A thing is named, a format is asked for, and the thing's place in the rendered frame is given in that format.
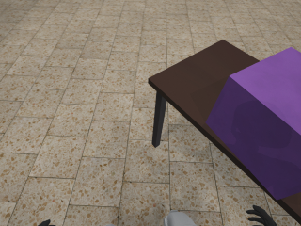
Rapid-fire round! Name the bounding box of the carton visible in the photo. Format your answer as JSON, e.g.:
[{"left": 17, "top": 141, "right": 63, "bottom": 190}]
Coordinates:
[{"left": 206, "top": 47, "right": 301, "bottom": 200}]

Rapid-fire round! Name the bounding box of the table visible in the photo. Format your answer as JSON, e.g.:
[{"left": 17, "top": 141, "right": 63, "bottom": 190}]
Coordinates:
[{"left": 148, "top": 40, "right": 301, "bottom": 225}]

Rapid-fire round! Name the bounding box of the right robot hand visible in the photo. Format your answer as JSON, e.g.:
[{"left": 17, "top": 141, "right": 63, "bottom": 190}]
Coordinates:
[{"left": 246, "top": 204, "right": 277, "bottom": 226}]

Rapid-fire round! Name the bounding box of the right robot thigh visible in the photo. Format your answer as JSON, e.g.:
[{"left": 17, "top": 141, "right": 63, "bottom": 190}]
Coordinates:
[{"left": 164, "top": 212, "right": 197, "bottom": 226}]

